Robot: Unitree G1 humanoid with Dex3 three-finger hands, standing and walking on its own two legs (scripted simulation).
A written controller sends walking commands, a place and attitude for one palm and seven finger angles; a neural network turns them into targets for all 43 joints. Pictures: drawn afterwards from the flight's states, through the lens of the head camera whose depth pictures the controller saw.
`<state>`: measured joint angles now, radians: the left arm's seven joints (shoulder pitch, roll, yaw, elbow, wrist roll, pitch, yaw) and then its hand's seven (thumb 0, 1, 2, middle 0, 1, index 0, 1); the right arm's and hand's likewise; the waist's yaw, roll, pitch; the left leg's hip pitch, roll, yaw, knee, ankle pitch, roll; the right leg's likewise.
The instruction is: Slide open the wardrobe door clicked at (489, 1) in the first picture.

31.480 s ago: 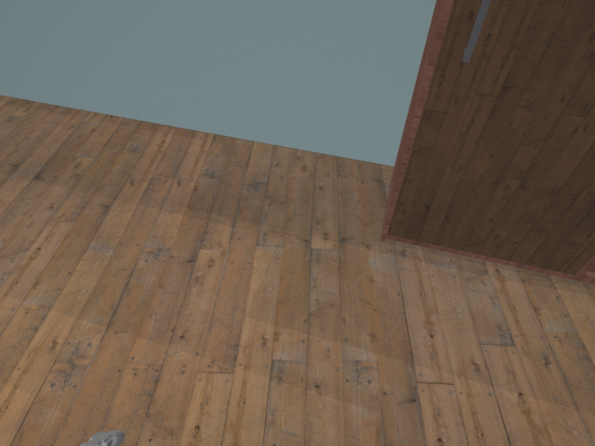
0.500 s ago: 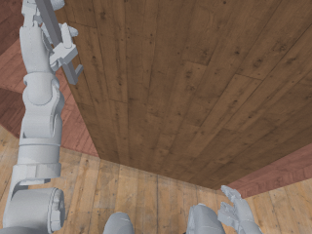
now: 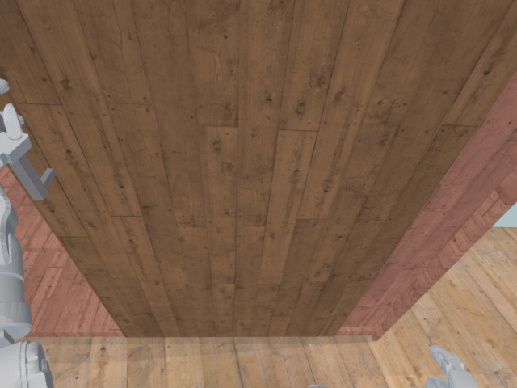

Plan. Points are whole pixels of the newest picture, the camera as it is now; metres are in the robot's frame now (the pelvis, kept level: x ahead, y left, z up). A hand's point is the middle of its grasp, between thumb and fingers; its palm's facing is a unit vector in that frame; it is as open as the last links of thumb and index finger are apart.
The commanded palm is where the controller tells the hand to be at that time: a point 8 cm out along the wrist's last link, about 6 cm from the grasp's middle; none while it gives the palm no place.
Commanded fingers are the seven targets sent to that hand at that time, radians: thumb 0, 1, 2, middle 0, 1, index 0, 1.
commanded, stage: stop walking and hold the door there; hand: left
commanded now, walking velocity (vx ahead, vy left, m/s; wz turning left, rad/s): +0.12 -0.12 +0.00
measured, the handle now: out of the picture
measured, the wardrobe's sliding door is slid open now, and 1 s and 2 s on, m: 0.56 0.56 0.56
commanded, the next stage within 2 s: none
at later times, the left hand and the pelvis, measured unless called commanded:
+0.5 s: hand (17, 136) +0.36 +0.34 +0.22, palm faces +0.56 -0.81 -0.19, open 5.6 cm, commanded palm +0.31 +0.37 +0.18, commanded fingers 0.00 0.90 0.90 -0.45 -1.40 -0.45 -1.40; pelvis -0.04 +0.00 +0.01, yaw -4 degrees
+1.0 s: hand (14, 142) +0.37 +0.35 +0.20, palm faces +0.47 -0.84 -0.27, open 5.4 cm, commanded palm +0.32 +0.39 +0.18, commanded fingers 0.00 0.90 0.90 -0.45 -1.40 -0.45 -1.40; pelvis -0.03 +0.04 +0.00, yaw +0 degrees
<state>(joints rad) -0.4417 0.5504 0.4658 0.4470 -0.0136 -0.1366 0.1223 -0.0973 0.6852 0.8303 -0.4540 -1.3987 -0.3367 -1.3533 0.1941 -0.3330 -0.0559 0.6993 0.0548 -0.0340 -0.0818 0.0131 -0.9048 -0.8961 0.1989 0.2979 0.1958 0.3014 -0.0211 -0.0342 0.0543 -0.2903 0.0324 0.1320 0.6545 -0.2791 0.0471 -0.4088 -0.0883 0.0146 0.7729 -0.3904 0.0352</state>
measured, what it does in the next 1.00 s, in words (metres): steps on the spot: right foot, then left foot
